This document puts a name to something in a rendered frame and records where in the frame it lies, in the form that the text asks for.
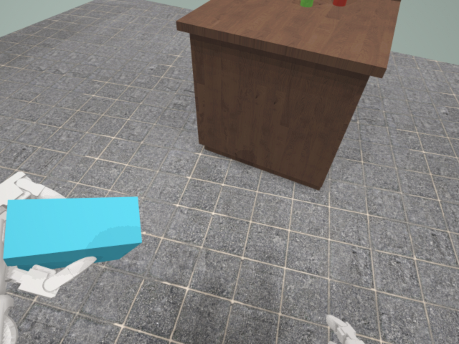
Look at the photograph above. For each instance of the robot left hand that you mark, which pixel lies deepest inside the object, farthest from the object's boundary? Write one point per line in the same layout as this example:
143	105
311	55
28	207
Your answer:
38	280

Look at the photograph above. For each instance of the sponge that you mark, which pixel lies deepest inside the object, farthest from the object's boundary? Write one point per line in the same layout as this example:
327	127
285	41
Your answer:
54	233

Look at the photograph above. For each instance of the robot right hand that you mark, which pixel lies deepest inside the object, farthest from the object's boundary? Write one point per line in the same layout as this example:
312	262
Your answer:
345	333

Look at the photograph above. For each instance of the table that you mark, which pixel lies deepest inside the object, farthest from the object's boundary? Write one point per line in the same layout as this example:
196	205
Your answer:
276	84

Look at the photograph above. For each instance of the robot left forearm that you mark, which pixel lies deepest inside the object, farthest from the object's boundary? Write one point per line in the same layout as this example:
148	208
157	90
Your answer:
8	328

